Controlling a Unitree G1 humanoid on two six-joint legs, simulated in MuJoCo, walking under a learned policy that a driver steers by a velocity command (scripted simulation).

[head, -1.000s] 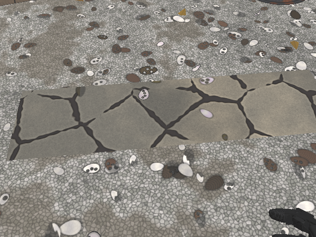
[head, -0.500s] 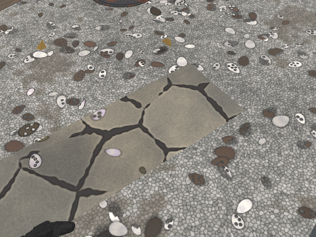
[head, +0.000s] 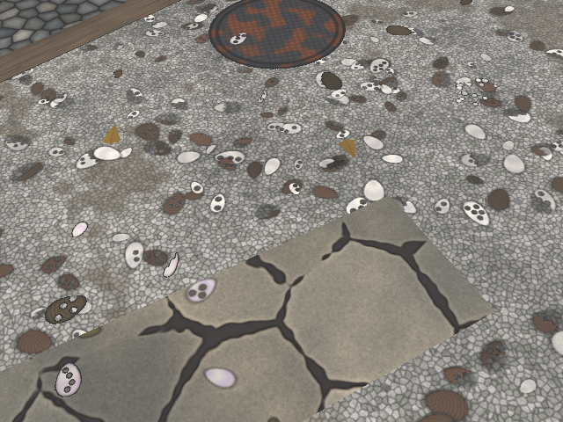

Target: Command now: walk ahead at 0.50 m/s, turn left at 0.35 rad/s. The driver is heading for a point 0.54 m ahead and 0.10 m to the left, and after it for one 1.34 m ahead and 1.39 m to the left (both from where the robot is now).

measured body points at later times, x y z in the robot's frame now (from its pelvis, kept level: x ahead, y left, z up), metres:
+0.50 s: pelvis +0.30 +0.03 +0.00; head +0.33 +0.04 +0.45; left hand +0.45 +0.32 -0.08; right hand +0.44 -0.24 -0.11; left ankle +0.21 +0.12 -0.74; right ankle +0.50 -0.08 -0.71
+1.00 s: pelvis +0.45 +0.05 +0.00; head +0.48 +0.08 +0.45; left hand +0.40 +0.36 -0.11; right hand +0.76 -0.07 -0.08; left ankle +0.44 +0.18 -0.72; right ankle +0.51 -0.06 -0.74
